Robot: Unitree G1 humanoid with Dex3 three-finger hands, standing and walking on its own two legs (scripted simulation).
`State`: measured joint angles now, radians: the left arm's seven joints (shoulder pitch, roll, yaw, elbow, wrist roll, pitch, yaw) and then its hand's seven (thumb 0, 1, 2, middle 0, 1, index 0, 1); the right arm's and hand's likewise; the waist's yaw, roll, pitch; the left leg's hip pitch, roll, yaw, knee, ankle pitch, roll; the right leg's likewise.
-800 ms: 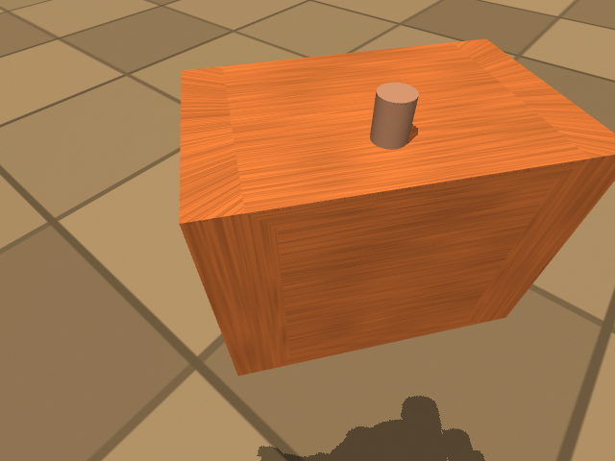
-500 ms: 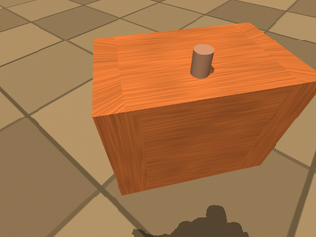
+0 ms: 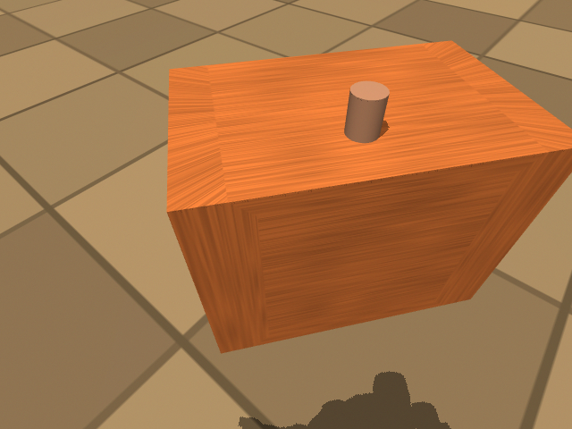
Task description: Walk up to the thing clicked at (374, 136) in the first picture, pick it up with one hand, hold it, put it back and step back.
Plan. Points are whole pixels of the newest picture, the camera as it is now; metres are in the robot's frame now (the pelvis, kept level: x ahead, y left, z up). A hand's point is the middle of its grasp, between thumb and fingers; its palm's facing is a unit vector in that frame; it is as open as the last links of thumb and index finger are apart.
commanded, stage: stand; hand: right
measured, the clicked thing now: (365, 112) +0.79 -0.16 +0.02
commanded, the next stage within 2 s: walk up in 0.32 s
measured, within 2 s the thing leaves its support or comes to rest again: neither
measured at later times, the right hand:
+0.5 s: hand out of the picture +0.06 -0.29 -0.16, palm faces -0.04 +0.93 -0.37, open 7.3 cm
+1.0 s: hand (482, 343) +0.31 -0.33 -0.15, palm faces -0.24 +0.89 -0.39, open 7.3 cm
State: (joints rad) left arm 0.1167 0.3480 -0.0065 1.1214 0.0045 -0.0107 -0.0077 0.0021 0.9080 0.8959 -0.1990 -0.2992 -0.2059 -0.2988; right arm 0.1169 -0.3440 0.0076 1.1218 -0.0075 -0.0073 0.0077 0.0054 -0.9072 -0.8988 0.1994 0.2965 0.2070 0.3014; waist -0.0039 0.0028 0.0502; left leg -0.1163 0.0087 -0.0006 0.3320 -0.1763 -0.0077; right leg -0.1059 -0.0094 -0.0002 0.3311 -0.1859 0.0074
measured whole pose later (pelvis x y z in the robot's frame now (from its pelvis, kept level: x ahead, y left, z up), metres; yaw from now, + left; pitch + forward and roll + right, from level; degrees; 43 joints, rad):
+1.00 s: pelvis +0.17 -0.08 -0.02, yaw +10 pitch -3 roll -2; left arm 0.37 0.40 0.06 0.86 0.02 -0.05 -0.04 0.00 0.90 0.90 -0.20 -0.30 -0.21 -0.30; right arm 0.24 -0.39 -0.06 0.85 -0.02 -0.03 0.06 0.01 -0.91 -0.90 0.20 0.30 0.21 0.30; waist 0.06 -0.01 0.11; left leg -0.41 0.05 0.02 0.62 -0.19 0.03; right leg -0.07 -0.02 -0.15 0.55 -0.43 -0.01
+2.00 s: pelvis +0.21 -0.07 -0.02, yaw +16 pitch -2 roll +0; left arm 0.16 0.37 0.01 0.99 0.00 -0.01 -0.01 0.00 0.91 0.90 -0.20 -0.30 -0.21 -0.30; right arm 0.15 -0.38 -0.02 0.96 0.00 0.00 0.00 0.01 -0.91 -0.90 0.20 0.30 0.21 0.30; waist 0.00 0.00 0.09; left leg -0.23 0.00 -0.03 0.66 -0.38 -0.01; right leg -0.29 -0.05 -0.01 0.63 -0.30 0.03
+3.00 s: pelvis +0.22 -0.08 +0.00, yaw +14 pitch -3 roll +0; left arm 0.08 0.35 0.01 1.14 0.00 -0.01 -0.01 0.00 0.91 0.90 -0.20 -0.30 -0.21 -0.30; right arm 0.12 -0.35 -0.01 1.13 -0.01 0.00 0.01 0.01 -0.91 -0.90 0.20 0.30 0.21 0.30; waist -0.01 0.01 0.05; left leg -0.07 0.02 0.00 0.34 -0.23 -0.02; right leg -0.17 -0.03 0.01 0.37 -0.16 0.03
